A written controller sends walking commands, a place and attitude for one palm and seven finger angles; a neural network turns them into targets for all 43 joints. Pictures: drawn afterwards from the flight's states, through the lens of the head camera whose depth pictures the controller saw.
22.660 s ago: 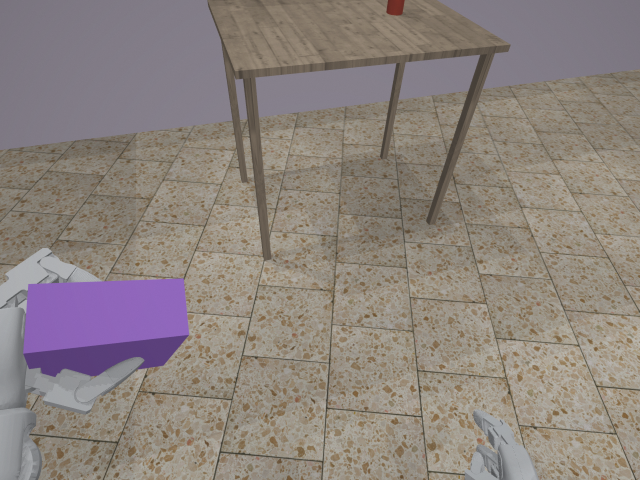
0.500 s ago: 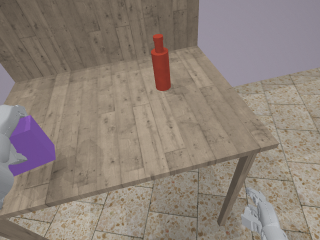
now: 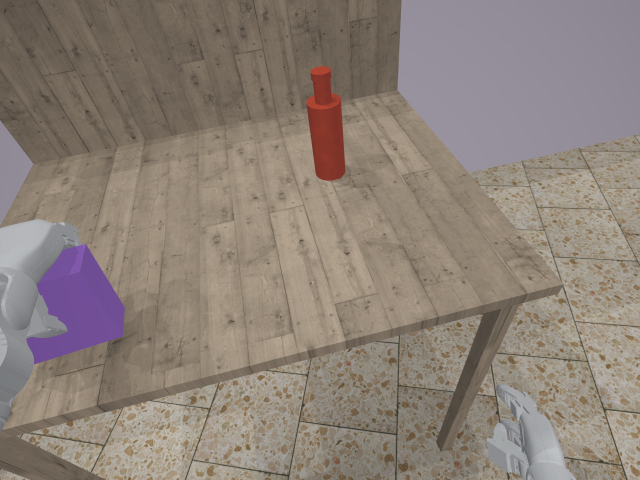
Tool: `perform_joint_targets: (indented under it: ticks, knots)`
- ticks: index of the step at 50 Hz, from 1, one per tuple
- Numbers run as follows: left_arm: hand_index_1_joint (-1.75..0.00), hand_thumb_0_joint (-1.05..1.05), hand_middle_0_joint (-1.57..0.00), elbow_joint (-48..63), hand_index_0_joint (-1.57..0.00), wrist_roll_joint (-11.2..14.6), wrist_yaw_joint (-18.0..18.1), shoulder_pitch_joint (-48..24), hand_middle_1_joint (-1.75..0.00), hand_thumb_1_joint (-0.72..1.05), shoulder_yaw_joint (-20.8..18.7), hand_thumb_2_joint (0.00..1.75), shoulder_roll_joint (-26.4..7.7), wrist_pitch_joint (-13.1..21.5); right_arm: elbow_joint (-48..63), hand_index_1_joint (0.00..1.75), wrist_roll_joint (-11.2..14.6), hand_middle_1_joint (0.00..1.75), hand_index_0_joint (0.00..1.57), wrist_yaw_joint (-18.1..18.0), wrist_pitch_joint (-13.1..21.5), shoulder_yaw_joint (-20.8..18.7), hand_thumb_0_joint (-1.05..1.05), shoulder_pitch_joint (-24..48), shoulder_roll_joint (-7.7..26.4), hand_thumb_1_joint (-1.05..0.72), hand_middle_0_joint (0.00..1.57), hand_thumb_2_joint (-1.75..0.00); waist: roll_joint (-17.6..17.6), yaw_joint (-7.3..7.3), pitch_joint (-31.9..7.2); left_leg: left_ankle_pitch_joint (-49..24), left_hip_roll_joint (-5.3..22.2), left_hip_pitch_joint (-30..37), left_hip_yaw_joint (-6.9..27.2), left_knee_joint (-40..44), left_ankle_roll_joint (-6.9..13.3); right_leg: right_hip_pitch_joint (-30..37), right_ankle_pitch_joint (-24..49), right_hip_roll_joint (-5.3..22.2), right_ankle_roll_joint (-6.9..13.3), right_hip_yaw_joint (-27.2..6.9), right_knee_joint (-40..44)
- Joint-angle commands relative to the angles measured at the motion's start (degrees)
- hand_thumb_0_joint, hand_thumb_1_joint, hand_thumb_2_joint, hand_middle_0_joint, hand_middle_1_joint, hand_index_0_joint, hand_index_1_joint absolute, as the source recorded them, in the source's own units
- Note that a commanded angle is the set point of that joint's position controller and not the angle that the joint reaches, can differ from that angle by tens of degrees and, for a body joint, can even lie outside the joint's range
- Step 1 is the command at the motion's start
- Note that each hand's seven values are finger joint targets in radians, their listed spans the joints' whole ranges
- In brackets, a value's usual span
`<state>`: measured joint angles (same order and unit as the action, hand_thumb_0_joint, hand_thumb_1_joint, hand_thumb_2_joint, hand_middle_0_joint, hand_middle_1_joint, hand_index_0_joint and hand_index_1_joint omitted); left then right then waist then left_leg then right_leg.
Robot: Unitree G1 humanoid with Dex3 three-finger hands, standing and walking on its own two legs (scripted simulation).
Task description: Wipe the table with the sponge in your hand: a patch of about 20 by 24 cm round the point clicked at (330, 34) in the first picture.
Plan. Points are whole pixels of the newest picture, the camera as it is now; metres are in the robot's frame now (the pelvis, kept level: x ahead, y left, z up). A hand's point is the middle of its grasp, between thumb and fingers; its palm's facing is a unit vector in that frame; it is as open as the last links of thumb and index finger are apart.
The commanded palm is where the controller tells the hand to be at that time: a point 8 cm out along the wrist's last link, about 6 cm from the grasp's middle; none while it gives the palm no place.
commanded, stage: lower the sponge onto the table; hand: left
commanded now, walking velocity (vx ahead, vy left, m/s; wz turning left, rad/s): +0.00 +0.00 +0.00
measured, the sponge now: (58, 317) +0.24 +0.37 +0.10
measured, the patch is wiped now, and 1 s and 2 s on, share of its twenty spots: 0.05 0.10 0.15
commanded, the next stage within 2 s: wipe forward along the first lane in 1.42 s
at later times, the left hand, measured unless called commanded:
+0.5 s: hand (85, 298) +0.26 +0.33 +0.12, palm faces -0.16 -0.05 -0.99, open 9.5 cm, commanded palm +0.25 +0.33 +0.22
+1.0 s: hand (95, 286) +0.27 +0.32 +0.13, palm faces -0.08 +0.02 -1.00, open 9.5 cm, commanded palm +0.25 +0.33 +0.19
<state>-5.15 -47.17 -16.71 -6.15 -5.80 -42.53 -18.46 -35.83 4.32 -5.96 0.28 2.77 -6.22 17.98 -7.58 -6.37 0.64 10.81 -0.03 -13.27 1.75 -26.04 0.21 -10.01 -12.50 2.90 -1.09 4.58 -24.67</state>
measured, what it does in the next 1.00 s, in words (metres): stands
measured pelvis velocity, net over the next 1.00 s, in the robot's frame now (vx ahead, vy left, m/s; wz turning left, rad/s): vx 0.02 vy -0.01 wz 0.01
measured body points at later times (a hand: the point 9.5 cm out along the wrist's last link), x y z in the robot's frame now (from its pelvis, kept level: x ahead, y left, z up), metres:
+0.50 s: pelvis +0.00 +0.00 +0.00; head +0.00 -0.04 +0.45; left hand +0.26 +0.33 +0.17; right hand +0.24 -0.21 -0.09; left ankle +0.04 +0.12 -0.74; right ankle +0.01 -0.13 -0.74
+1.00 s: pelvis +0.02 -0.01 +0.00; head +0.02 -0.04 +0.45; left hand +0.27 +0.32 +0.18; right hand +0.23 -0.23 -0.09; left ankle +0.04 +0.12 -0.74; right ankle +0.01 -0.13 -0.74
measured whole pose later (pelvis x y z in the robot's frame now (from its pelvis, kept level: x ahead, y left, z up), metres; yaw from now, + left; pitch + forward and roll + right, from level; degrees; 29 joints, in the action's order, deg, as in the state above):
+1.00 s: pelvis +0.02 -0.01 +0.00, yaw +0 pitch -2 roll -1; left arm 0.0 -49.7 -10.7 -2.3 -4.8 -39.1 -7.5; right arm -36.3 2.9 -7.2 1.5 2.2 -8.6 16.2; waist -5.7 -7.2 0.8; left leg 12.5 0.7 -12.1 2.6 -26.3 -0.5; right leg -8.4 -14.1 2.1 -0.2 5.3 -24.4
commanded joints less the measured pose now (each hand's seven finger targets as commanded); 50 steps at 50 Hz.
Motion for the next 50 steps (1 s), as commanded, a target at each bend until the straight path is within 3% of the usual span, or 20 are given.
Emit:
perform_joint_targets:
  ticks: [1,2,5,7,9,13,17,21,25,27,28,29,32,35,38,40,43,47,48,50]
  knots:
    - [-1.60,0.00,-1.20,24.33,-1.20,-1.58,1.85,-19.52,-1.60,0.10,-10.36,1.30,-20.76,12.50,11.62,0.30,-1.46,0.30,0.20,-2.19,4.47,-1.50,0.00,8.16,2.96,-0.90,0.20,-0.90,4.04,0.36,-16.09,-6.41,-2.34,10.64,0.73,3.49,3.47,1.48,1.95,-3.24,3.75,0.18,4.17]
    - [-1.60,0.00,-1.20,28.73,-1.20,-2.22,4.25,-18.70,-1.60,0.10,-14.57,1.30,-24.32,14.02,12.37,0.30,-1.78,0.30,0.20,-2.63,5.68,-1.47,0.00,9.04,2.61,-0.90,0.20,-0.90,1.86,-0.83,-16.41,-5.94,-1.84,11.12,1.18,3.67,3.35,2.02,1.44,-3.76,4.51,-1.41,4.14]
    - [-1.60,0.00,-1.20,23.98,-1.20,-1.53,11.97,-18.20,-1.60,0.10,-18.85,1.30,-22.67,15.61,8.81,0.30,-2.59,0.30,0.20,-2.96,5.79,-2.54,0.00,5.18,2.40,-0.90,0.20,-0.90,-3.02,-1.52,-11.43,-9.98,-1.64,9.47,0.99,5.02,1.65,2.12,3.33,-4.03,5.51,-0.37,5.55]
    - [-1.60,0.00,-1.20,21.64,-1.20,-0.60,16.58,-20.24,-1.60,0.10,-20.82,1.30,-23.16,12.27,7.73,0.30,-1.69,0.30,0.20,-2.17,5.67,-3.18,0.00,8.18,2.84,-0.90,0.20,-0.90,-8.78,-2.84,-9.99,-9.97,-1.85,8.30,0.77,5.08,0.29,3.12,2.85,-4.46,6.66,-4.17,6.29]
    - [-1.60,0.00,-1.20,15.34,-1.20,0.38,19.50,-22.71,-1.60,0.10,-16.81,1.30,-18.35,7.52,6.17,0.30,-1.44,0.30,0.20,-1.18,4.38,-3.73,0.00,8.66,3.05,-0.90,0.20,-0.90,-6.45,-2.51,-10.21,-11.73,-1.50,6.62,-0.32,4.64,-0.62,4.01,3.90,-3.53,6.01,-2.71,6.35]
    - [-1.60,0.00,-1.20,6.40,-1.20,0.01,15.39,-16.95,-1.60,0.10,-9.80,1.30,-13.77,-0.88,6.39,0.30,-0.70,0.30,0.20,0.09,2.55,-2.75,0.00,11.52,5.04,-0.90,0.20,-0.90,2.22,-2.12,-9.62,-7.21,-1.63,2.80,-1.06,6.57,-0.33,4.88,2.89,-3.31,4.80,-1.23,5.69]
    - [-1.60,0.00,-1.20,7.82,-1.20,-1.13,7.66,-12.02,-1.60,0.10,-1.14,1.30,-6.69,-4.68,9.22,0.30,0.37,0.30,0.20,0.86,2.45,-1.71,0.00,14.47,4.14,-0.90,0.20,-0.90,3.20,-0.27,-11.90,-5.90,-1.76,3.65,-0.88,5.34,0.69,3.58,4.62,-3.54,4.31,-0.56,4.11]
    - [-1.60,0.00,-1.20,16.15,-1.20,-2.45,2.81,-16.57,-1.60,0.10,0.33,1.30,-9.31,0.58,10.44,0.30,-0.44,0.30,0.20,0.41,3.12,-1.72,0.00,11.23,4.14,-0.90,0.20,-0.90,6.17,1.49,-14.49,-4.41,-2.02,6.30,0.18,4.07,2.35,1.69,3.33,-3.33,3.45,0.23,3.86]
    - [-1.60,0.00,-1.20,22.01,-1.20,-4.83,6.41,-22.36,-1.60,0.10,-9.25,1.30,-18.43,10.04,9.96,0.30,-2.01,0.30,0.20,-1.92,4.54,-1.62,0.00,7.71,3.21,-0.90,0.20,-0.90,3.73,0.37,-15.13,-5.89,-1.97,9.37,1.05,4.78,2.78,1.63,1.70,-4.08,4.61,0.33,4.35]
    - [-1.60,0.00,-1.20,24.34,-1.20,-5.41,11.17,-21.07,-1.60,0.10,-15.94,1.30,-23.12,11.92,9.50,0.30,-2.25,0.30,0.20,-2.25,5.87,-1.97,0.00,7.89,2.92,-0.90,0.20,-0.90,-2.39,-1.55,-15.49,-7.83,-1.71,9.70,1.19,5.15,2.23,3.23,2.64,-4.76,5.85,-1.77,4.13]
    - [-1.60,0.00,-1.20,21.17,-1.20,-4.43,12.84,-19.93,-1.60,0.10,-13.71,1.30,-18.17,11.58,8.93,0.30,-2.60,0.30,0.20,-2.28,5.68,-2.23,0.00,6.80,2.12,-0.90,0.20,-0.90,-2.29,-1.37,-14.29,-10.29,-2.11,8.82,0.57,4.79,1.76,3.68,4.35,-4.21,6.01,-0.84,4.40]
    - [-1.60,0.00,-1.20,16.87,-1.20,-3.34,14.44,-16.90,-1.60,0.10,-15.34,1.30,-17.96,10.60,7.25,0.30,-2.05,0.30,0.20,-1.80,5.19,-2.85,0.00,6.37,2.51,-0.90,0.20,-0.90,-2.81,-1.58,-11.45,-11.85,-1.74,8.29,0.33,4.48,1.06,3.06,4.94,-4.07,5.85,-1.19,5.19]
    - [-1.60,0.00,-1.20,10.77,-1.20,-1.42,15.77,-17.86,-1.60,0.10,-11.86,1.30,-13.40,5.07,6.43,0.30,-1.21,0.30,0.20,-0.26,3.93,-2.67,0.00,10.53,3.38,-0.90,0.20,-0.90,-3.48,-1.91,-7.57,-10.08,-1.80,5.62,-0.31,4.91,0.02,2.55,4.05,-4.21,5.89,-2.11,6.29]
    - [-1.60,0.00,-1.20,5.16,-1.20,-2.33,13.71,-14.18,-1.60,0.10,-8.21,1.30,-12.26,-0.63,6.19,0.30,-1.41,0.30,0.20,0.50,2.34,-2.95,0.00,9.99,5.24,-0.90,0.20,-0.90,2.69,-1.73,-9.90,-9.53,-2.00,3.08,-1.36,4.88,0.32,4.46,5.93,-3.58,4.73,-0.74,5.11]
    - [-1.60,0.00,-1.20,8.05,-1.20,-3.81,9.08,-13.25,-1.60,0.10,-4.61,1.30,-11.28,-2.64,8.22,0.30,-1.19,0.30,0.20,0.88,2.06,-2.49,0.00,10.95,5.27,-0.90,0.20,-0.90,3.48,-0.74,-13.82,-9.44,-2.67,3.60,-1.15,3.95,1.26,5.48,7.32,-3.36,4.49,-0.57,3.63]
    - [-1.60,0.00,-1.20,10.30,-1.20,-3.67,5.98,-13.25,-1.60,0.10,-2.18,1.30,-9.94,-0.80,9.02,0.30,-1.14,0.30,0.20,0.76,2.16,-2.41,0.00,10.19,4.80,-0.90,0.20,-0.90,4.71,0.70,-14.78,-9.71,-2.81,5.27,-1.33,2.56,2.11,4.09,8.79,-3.37,3.88,-0.21,3.40]
    - [-1.60,0.00,-1.20,16.52,-1.20,-3.46,4.49,-14.32,-1.60,0.10,-5.14,1.30,-13.31,5.80,10.37,0.30,-1.57,0.30,0.20,-0.37,3.34,-1.92,0.00,8.14,3.67,-0.90,0.20,-0.90,5.57,1.21,-16.66,-9.67,-2.93,7.86,-0.87,1.56,3.14,3.07,7.33,-3.59,3.93,-0.17,3.51]
    - [-1.60,0.00,-1.20,18.54,-1.20,-3.92,9.06,-15.31,-1.60,0.10,-11.77,1.30,-17.76,12.43,9.67,0.30,-1.58,0.30,0.20,-1.82,4.73,-2.27,0.00,6.78,3.04,-0.90,0.20,-0.90,1.18,0.54,-12.37,-9.06,-2.16,9.12,-0.04,2.23,2.77,0.20,4.24,-4.47,4.86,-1.03,4.90]
    - [-1.60,0.00,-1.20,14.80,-1.20,-3.76,10.20,-15.51,-1.60,0.10,-9.94,1.30,-14.20,12.44,8.63,0.30,-2.08,0.30,0.20,-2.05,4.47,-2.63,0.00,4.82,3.03,-0.90,0.20,-0.90,2.80,0.93,-10.90,-9.35,-2.45,7.92,-0.38,2.41,2.58,-0.17,4.46,-4.23,4.82,0.07,5.18]
    - [-1.60,0.00,-1.20,10.37,-1.20,-2.90,11.93,-13.00,-1.60,0.10,-11.16,1.30,-13.47,11.52,7.39,0.30,-1.89,0.30,0.20,-1.36,3.77,-3.39,0.00,4.22,3.99,-0.90,0.20,-0.90,1.66,0.30,-8.78,-10.33,-2.23,6.30,-0.53,2.56,1.84,0.20,6.13,-4.05,4.83,-0.08,5.46]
